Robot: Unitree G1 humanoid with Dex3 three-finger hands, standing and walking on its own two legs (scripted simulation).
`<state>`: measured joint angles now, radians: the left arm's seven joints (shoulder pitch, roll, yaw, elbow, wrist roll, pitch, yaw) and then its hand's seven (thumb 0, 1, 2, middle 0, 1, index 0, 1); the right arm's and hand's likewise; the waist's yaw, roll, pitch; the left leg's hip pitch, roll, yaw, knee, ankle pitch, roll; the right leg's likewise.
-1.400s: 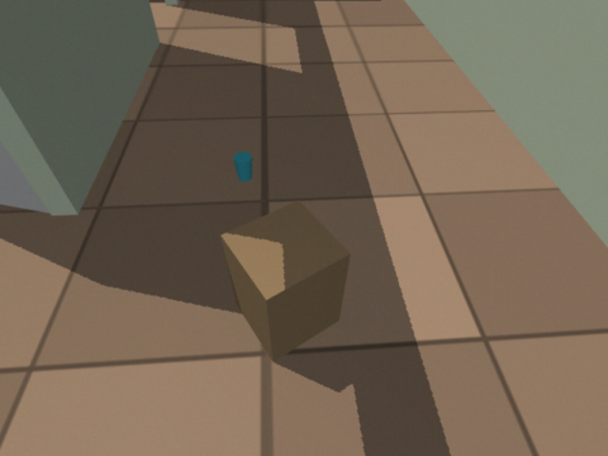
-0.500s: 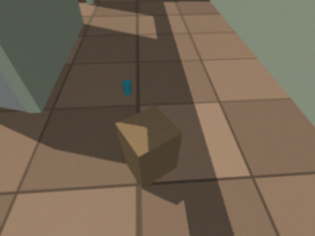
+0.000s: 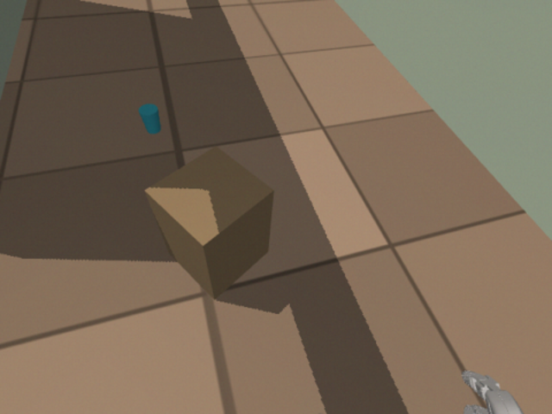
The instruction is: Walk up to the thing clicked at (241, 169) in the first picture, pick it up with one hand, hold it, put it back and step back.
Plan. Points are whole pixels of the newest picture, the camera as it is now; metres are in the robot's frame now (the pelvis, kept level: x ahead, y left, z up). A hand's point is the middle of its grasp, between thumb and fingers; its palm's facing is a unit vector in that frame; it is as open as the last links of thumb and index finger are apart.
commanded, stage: walk up
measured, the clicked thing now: (151, 119) +1.49 +0.65 -0.70
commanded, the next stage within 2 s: stand in 1.66 s
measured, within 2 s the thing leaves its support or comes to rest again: neither
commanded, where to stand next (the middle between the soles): +0.07 -0.02 m, yaw -33 degrees
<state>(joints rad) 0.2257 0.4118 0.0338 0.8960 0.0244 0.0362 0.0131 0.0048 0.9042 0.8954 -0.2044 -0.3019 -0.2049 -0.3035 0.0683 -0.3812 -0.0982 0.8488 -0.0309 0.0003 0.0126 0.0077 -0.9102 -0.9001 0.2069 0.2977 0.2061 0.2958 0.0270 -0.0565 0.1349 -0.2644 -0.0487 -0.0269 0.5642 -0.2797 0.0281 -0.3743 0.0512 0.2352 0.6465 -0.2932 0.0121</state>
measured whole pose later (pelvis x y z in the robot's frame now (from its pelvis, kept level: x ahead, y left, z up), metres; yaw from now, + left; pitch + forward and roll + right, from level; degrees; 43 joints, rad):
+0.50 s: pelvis -0.01 -0.01 +0.00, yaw -18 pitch -3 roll +0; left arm 0.20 0.39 0.05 0.76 0.02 0.00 -0.03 0.00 0.91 0.90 -0.20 -0.30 -0.20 -0.30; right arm 0.30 -0.42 -0.07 0.81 -0.01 0.04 0.02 0.01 -0.91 -0.90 0.21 0.30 0.21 0.30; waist -0.05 0.04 0.15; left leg -0.36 0.06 0.05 0.98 -0.53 0.00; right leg -0.26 0.04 0.04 0.62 -0.30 -0.04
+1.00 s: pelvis +0.01 +0.00 +0.00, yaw -29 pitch -3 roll -1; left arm 0.25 0.42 0.06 0.83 0.01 0.02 -0.02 0.00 0.91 0.90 -0.20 -0.30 -0.20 -0.30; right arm 0.25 -0.40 -0.04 0.78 -0.04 -0.03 0.01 0.01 -0.90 -0.90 0.21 0.30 0.21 0.30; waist -0.01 -0.02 0.13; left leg -0.31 0.09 0.07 0.67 -0.31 0.00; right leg -0.36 0.02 0.04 0.84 -0.49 -0.01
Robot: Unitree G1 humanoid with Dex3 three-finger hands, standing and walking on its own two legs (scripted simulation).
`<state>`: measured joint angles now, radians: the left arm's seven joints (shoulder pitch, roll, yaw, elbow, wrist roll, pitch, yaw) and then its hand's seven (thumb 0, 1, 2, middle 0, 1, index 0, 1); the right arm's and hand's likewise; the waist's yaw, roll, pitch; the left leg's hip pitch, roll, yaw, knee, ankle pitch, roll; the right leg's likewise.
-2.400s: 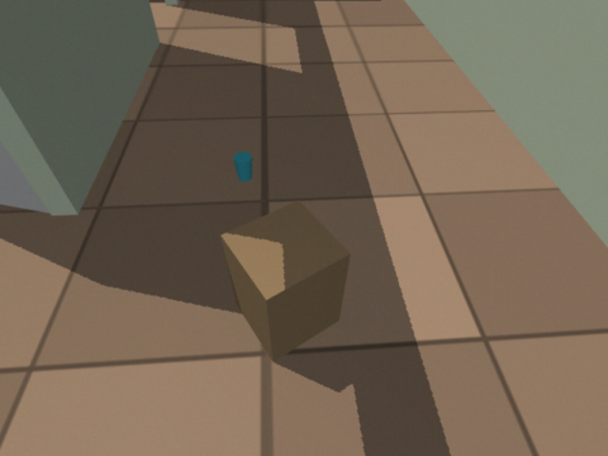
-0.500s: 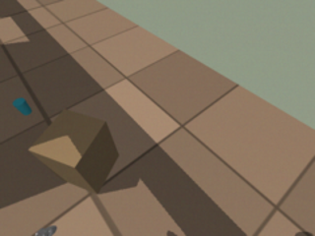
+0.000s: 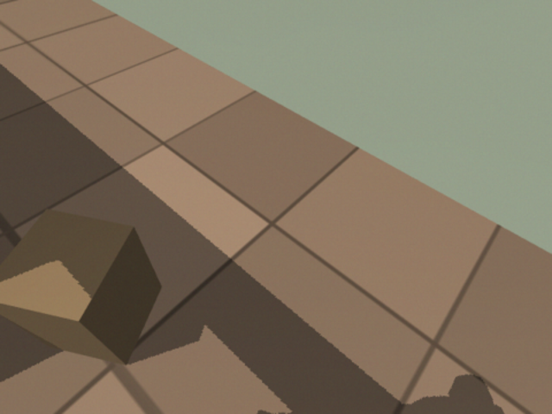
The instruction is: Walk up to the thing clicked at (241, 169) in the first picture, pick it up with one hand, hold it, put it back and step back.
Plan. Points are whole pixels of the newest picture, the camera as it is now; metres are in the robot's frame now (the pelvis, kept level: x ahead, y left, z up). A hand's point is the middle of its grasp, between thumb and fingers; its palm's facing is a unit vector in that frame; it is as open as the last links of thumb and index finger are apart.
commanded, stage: walk up
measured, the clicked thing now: out of the picture +0.97 +1.29 -0.69
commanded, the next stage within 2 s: stand in 0.66 s
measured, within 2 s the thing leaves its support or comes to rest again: neither
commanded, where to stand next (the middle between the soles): +0.06 +0.01 m, yaw -4 degrees
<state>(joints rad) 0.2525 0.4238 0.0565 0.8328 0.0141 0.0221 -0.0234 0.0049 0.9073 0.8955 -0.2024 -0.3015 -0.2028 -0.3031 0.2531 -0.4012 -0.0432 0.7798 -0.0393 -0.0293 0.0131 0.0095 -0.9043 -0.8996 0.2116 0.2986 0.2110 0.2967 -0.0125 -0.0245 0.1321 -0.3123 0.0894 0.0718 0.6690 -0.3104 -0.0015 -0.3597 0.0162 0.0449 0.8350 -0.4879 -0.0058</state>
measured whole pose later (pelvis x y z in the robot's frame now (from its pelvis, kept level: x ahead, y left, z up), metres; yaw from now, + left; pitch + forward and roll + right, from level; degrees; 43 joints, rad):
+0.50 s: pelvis +0.00 +0.00 +0.01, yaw -5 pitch -3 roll +0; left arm 0.14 0.37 0.00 1.00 0.00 -0.03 0.00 0.00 0.91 0.90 -0.20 -0.30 -0.20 -0.30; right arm 0.16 -0.35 0.00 1.00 -0.01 0.00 0.03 0.01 -0.91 -0.90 0.21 0.30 0.21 0.30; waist -0.01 0.00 0.08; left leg -0.23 0.05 0.04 0.59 -0.31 -0.02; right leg -0.26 0.02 0.10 0.59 -0.29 0.02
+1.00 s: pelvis +0.01 +0.00 +0.02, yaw -4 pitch -2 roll +0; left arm 0.08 0.36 -0.01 1.14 0.01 -0.02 -0.01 0.00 0.91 0.90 -0.20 -0.30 -0.20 -0.30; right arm 0.09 -0.35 -0.02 1.14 -0.01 -0.01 0.02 0.01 -0.91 -0.90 0.21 0.30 0.21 0.30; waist -0.02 -0.01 0.06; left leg -0.12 0.03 0.04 0.35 -0.18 -0.02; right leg -0.16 0.00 0.09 0.36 -0.17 0.03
